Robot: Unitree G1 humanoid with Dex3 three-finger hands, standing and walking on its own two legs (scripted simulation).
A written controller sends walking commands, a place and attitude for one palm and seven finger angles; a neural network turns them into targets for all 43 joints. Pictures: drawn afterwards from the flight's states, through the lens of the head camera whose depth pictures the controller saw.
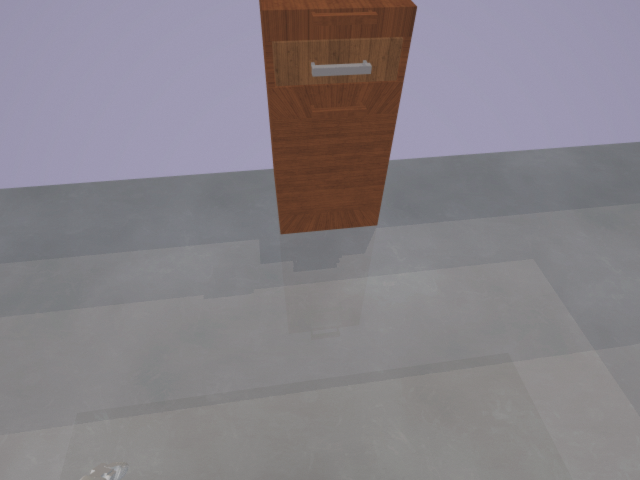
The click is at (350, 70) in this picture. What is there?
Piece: drawer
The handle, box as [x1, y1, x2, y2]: [311, 60, 371, 76]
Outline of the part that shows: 371,65 367,63 365,60 363,60 362,63 315,65 313,62 311,62 313,76 370,73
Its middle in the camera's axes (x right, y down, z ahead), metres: +0.06 -0.52 +1.17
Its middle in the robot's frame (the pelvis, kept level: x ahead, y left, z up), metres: +1.22 +0.01 -0.03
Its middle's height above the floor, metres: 0.74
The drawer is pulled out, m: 0.00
